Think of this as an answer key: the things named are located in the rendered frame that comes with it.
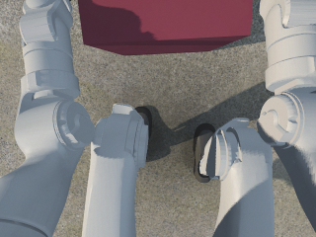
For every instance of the robot left upper arm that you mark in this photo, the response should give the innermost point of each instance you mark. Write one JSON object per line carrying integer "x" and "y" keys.
{"x": 53, "y": 137}

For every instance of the robot right thigh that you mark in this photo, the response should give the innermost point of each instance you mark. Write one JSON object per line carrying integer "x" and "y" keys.
{"x": 247, "y": 207}

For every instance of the robot right foot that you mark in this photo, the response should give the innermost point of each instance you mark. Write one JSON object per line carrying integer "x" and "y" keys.
{"x": 202, "y": 135}

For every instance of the right robot forearm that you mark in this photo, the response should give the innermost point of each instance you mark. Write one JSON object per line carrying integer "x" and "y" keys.
{"x": 290, "y": 31}

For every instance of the carton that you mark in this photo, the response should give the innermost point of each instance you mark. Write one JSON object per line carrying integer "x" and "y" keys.
{"x": 142, "y": 27}

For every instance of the left robot forearm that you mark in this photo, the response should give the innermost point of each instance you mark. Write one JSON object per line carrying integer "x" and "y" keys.
{"x": 47, "y": 52}

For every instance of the robot right upper arm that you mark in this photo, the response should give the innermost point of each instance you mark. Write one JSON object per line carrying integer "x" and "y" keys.
{"x": 287, "y": 122}

